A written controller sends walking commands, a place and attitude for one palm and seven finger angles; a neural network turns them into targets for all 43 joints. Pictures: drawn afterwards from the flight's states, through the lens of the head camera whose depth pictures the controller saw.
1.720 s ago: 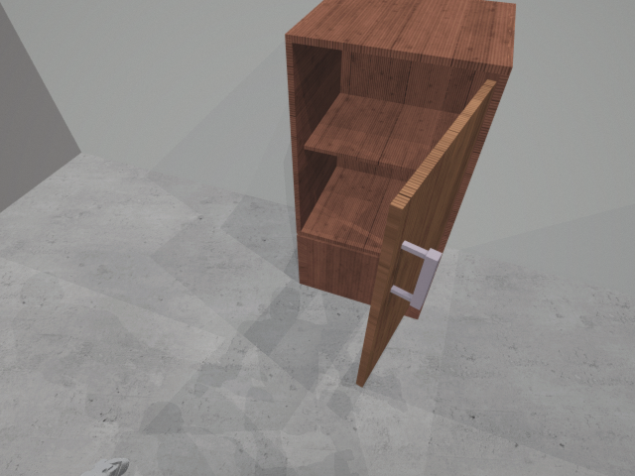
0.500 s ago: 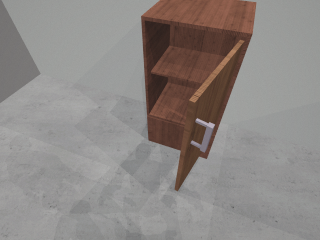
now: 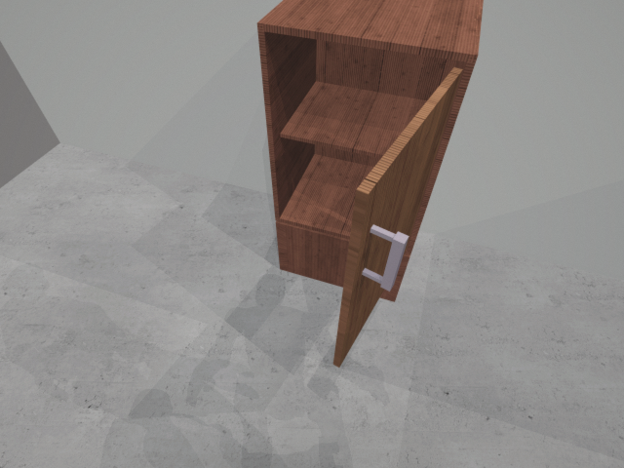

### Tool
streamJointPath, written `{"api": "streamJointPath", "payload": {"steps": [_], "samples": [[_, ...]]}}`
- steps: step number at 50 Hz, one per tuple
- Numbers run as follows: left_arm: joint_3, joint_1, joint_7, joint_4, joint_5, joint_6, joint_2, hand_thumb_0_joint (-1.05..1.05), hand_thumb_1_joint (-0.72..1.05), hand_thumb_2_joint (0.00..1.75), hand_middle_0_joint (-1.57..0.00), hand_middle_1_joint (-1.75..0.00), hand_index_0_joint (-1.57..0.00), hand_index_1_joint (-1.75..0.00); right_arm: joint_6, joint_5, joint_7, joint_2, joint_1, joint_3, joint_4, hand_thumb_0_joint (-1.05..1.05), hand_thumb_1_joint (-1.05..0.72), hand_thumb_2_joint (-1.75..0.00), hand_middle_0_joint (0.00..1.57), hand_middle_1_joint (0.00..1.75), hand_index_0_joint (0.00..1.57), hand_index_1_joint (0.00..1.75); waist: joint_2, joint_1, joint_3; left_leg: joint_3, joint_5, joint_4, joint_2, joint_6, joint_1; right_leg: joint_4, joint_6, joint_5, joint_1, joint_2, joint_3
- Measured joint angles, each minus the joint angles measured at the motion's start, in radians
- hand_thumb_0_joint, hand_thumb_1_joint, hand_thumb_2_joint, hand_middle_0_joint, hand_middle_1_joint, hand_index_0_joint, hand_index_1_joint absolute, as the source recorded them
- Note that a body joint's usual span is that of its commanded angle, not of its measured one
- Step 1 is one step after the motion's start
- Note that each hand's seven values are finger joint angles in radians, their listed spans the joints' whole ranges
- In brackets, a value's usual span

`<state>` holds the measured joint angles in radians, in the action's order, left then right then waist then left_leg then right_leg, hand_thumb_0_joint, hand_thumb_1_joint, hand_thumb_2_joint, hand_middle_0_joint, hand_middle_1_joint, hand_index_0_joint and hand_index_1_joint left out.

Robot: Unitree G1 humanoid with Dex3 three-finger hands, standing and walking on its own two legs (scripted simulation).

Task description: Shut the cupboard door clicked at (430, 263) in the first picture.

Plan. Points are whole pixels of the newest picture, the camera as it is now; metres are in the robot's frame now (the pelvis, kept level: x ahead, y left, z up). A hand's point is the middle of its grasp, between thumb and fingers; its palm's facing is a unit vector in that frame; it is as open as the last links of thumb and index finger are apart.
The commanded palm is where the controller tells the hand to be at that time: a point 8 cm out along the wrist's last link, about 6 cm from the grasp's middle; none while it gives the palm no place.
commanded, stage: walk around to get in front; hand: left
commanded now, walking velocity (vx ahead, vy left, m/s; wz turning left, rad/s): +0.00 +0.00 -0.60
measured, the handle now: (382, 258) +0.46 -0.08 -0.04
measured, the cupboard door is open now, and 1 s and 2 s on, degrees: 77 77 77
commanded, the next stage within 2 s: none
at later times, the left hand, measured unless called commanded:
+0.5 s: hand out of the picture +0.05 +0.15 -0.16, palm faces -0.17 -0.96 -0.23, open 7.4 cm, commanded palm none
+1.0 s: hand (203, 459) +0.16 +0.18 -0.17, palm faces -0.51 -0.83 -0.23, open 7.4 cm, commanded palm none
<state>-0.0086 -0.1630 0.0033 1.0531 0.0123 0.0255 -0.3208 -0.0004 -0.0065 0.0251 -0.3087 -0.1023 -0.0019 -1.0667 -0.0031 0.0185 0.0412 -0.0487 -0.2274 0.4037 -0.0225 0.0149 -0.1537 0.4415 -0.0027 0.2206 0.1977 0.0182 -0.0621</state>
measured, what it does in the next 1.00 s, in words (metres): steps on the spot, turning right: left foot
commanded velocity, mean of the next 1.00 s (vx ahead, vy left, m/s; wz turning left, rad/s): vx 0.00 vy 0.00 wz -0.60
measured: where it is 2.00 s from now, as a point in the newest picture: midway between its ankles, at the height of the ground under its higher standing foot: outside the picture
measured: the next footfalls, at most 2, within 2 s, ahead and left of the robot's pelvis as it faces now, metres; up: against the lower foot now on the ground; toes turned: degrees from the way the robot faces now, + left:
left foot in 0.72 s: +0.05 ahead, +0.12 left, +0.00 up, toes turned -24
right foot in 1.12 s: -0.09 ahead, -0.10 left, +0.00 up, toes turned -43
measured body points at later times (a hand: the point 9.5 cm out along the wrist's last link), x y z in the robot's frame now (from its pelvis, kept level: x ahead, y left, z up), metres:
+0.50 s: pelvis -0.02 -0.03 +0.00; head +0.01 -0.05 +0.45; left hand +0.06 +0.20 -0.14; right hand +0.01 -0.30 -0.15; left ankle -0.01 +0.14 -0.67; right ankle -0.01 -0.10 -0.74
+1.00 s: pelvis -0.02 +0.03 +0.00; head +0.02 +0.02 +0.45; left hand +0.19 +0.22 -0.15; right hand -0.11 -0.21 -0.14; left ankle +0.01 +0.13 -0.74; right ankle -0.12 -0.09 -0.69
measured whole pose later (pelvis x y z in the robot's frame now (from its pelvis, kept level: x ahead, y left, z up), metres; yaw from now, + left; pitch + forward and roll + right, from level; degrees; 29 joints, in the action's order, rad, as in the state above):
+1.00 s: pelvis -0.02 +0.03 +0.00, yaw -34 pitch +1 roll -1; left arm -0.09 -0.20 -0.05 0.91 0.02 0.08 -0.28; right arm 0.00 -0.02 0.03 -0.19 -0.24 -0.02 -0.91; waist -0.01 0.00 0.06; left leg -0.15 -0.29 0.47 -0.09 -0.01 -0.19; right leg 0.93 0.08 0.42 0.43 -0.04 0.01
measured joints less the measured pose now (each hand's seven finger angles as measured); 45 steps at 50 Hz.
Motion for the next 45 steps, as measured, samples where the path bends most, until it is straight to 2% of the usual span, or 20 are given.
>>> {"api": "streamJointPath", "payload": {"steps": [4,7,9,10,11,13,16,19,24,28,32,35,36,38,41,43,45], "samples": [[-0.010,-0.029,-0.008,-0.041,0.003,0.023,0.024,0.01,0.91,0.89,-0.20,-0.30,-0.20,-0.30,0.011,-0.002,0.002,0.043,-0.015,-0.009,0.053,0.00,-0.91,-0.90,0.20,0.30,0.21,0.30,-0.016,0.001,0.017,-0.046,-0.036,0.069,-0.007,0.001,-0.035,0.125,-0.001,0.037,0.081,0.009,-0.029],[-0.020,-0.048,-0.016,-0.069,0.003,0.036,0.050,0.01,0.91,0.89,-0.20,-0.30,-0.20,-0.30,0.017,-0.005,0.000,0.069,-0.029,-0.015,0.077,0.00,-0.90,-0.90,0.20,0.30,0.21,0.30,-0.017,0.006,0.039,-0.081,-0.065,0.122,-0.021,0.006,-0.048,0.294,0.010,0.158,0.143,-0.004,0.021],[-0.024,-0.065,-0.022,-0.089,0.005,0.032,0.074,0.01,0.91,0.89,-0.20,-0.30,-0.20,-0.30,0.025,-0.008,-0.002,0.075,-0.042,-0.020,0.085,0.00,-0.90,-0.90,0.21,0.30,0.21,0.30,0.003,0.011,0.046,-0.093,-0.096,0.181,-0.045,0.020,-0.066,0.276,0.012,0.144,0.125,-0.014,0.062],[-0.025,-0.077,-0.024,-0.099,0.008,0.023,0.083,0.01,0.91,0.89,-0.20,-0.30,-0.20,-0.30,0.031,-0.006,-0.004,0.076,-0.048,-0.024,0.089,0.00,-0.90,-0.90,0.21,0.30,0.21,0.30,0.016,0.012,0.045,-0.095,-0.119,0.239,-0.063,0.022,-0.093,0.245,-0.009,0.103,0.117,-0.007,0.070],[-0.024,-0.083,-0.022,-0.104,0.010,0.014,0.095,0.01,0.91,0.89,-0.20,-0.30,-0.20,-0.30,0.040,-0.004,-0.004,0.076,-0.049,-0.030,0.090,0.00,-0.90,-0.90,0.21,0.30,0.21,0.30,0.030,0.009,0.048,-0.071,-0.176,0.325,-0.069,0.026,-0.134,0.255,-0.035,0.105,0.126,0.006,0.077],[-0.023,-0.093,-0.014,-0.111,0.009,0.007,0.118,0.01,0.91,0.89,-0.20,-0.30,-0.20,-0.30,0.059,-0.001,-0.004,0.077,-0.048,-0.039,0.088,0.00,-0.90,-0.90,0.21,0.30,0.21,0.30,0.042,0.010,0.054,-0.006,-0.236,0.503,-0.048,0.026,-0.213,0.244,-0.066,0.112,0.127,0.023,0.077],[-0.023,-0.109,-0.008,-0.112,0.005,0.008,0.143,0.01,0.90,0.89,-0.21,-0.30,-0.20,-0.30,0.063,-0.003,-0.007,0.081,-0.042,-0.047,0.090,0.00,-0.91,-0.90,0.20,0.30,0.21,0.30,0.038,0.012,0.056,0.030,-0.180,0.650,-0.028,0.033,-0.287,0.156,-0.074,0.060,0.105,0.042,0.051],[-0.026,-0.123,-0.007,-0.110,0.002,0.005,0.152,0.01,0.90,0.89,-0.21,-0.30,-0.20,-0.30,0.057,-0.005,-0.005,0.084,-0.040,-0.052,0.100,0.00,-0.91,-0.90,0.20,0.30,0.21,0.30,0.022,0.011,0.045,0.041,-0.136,0.676,-0.022,0.047,-0.317,0.077,-0.077,0.006,0.092,0.054,0.016],[-0.037,-0.130,-0.008,-0.114,0.003,0.002,0.147,0.01,0.90,0.89,-0.21,-0.30,-0.20,-0.30,0.053,-0.007,0.005,0.078,-0.032,-0.060,0.118,0.00,-0.91,-0.90,0.20,0.30,0.20,0.30,0.008,0.013,0.024,0.063,-0.127,0.638,-0.019,0.059,-0.313,0.016,-0.073,-0.043,0.088,0.076,-0.040],[-0.049,-0.124,-0.008,-0.122,0.008,0.007,0.127,0.01,0.90,0.89,-0.21,-0.30,-0.20,-0.30,0.051,-0.004,0.010,0.074,-0.024,-0.061,0.132,0.00,-0.91,-0.90,0.20,0.30,0.20,0.30,-0.004,0.023,0.007,0.071,-0.155,0.543,-0.012,0.054,-0.275,0.007,-0.064,-0.060,0.097,0.092,-0.086],[-0.059,-0.109,-0.010,-0.132,0.013,0.019,0.097,0.01,0.90,0.89,-0.21,-0.30,-0.20,-0.30,0.039,0.004,0.011,0.076,-0.019,-0.056,0.158,0.00,-0.91,-0.90,0.20,0.30,0.20,0.30,-0.020,0.028,-0.008,0.073,-0.179,0.369,0.010,0.033,-0.206,0.011,-0.043,-0.073,0.116,0.104,-0.136],[-0.067,-0.096,-0.011,-0.141,0.010,0.030,0.072,0.01,0.90,0.89,-0.21,-0.30,-0.20,-0.30,0.016,0.009,0.014,0.078,-0.035,-0.046,0.182,0.00,-0.91,-0.90,0.20,0.30,0.20,0.30,-0.029,0.021,-0.023,0.070,-0.113,0.149,0.023,0.009,-0.114,0.042,-0.017,-0.069,0.146,0.119,-0.166],[-0.072,-0.092,-0.013,-0.146,0.006,0.034,0.063,0.01,0.90,0.89,-0.21,-0.30,-0.20,-0.30,0.006,0.006,0.016,0.077,-0.045,-0.043,0.189,0.00,-0.91,-0.90,0.20,0.30,0.20,0.30,-0.027,0.013,-0.029,0.071,-0.076,0.096,0.020,-0.007,-0.098,0.087,-0.010,-0.028,0.172,0.127,-0.164],[-0.087,-0.074,-0.019,-0.145,0.009,0.042,0.043,0.01,0.90,0.89,-0.21,-0.30,-0.20,-0.30,0.006,-0.001,0.017,0.090,-0.056,-0.032,0.191,0.00,-0.91,-0.90,0.20,0.30,0.20,0.30,-0.049,0.007,-0.021,0.042,-0.056,0.108,0.024,-0.023,-0.098,0.289,0.018,0.118,0.247,0.111,-0.118],[-0.103,-0.062,-0.036,-0.151,0.017,0.045,0.021,0.01,0.91,0.89,-0.20,-0.30,-0.20,-0.30,0.015,-0.009,0.017,0.103,-0.083,-0.015,0.184,0.00,-0.91,-0.90,0.20,0.30,0.21,0.30,-0.055,0.006,-0.016,0.004,-0.048,0.078,0.008,-0.029,-0.071,0.606,0.051,0.138,0.336,0.070,-0.036],[-0.106,-0.063,-0.043,-0.155,0.017,0.044,0.016,0.01,0.91,0.89,-0.20,-0.30,-0.20,-0.30,0.016,-0.012,0.016,0.108,-0.097,-0.012,0.175,0.00,-0.91,-0.90,0.20,0.30,0.21,0.30,-0.048,0.006,-0.014,-0.019,-0.043,0.060,-0.006,-0.031,-0.056,0.696,0.066,0.130,0.346,0.035,-0.002],[-0.102,-0.063,-0.046,-0.154,0.015,0.046,0.018,0.01,0.91,0.90,-0.20,-0.30,-0.19,-0.30,0.011,-0.013,0.014,0.111,-0.110,-0.012,0.171,0.00,-0.90,-0.90,0.20,0.30,0.21,0.30,-0.035,0.002,-0.008,-0.042,-0.043,0.052,-0.022,-0.033,-0.045,0.681,0.076,0.145,0.323,0.000,0.024]]}}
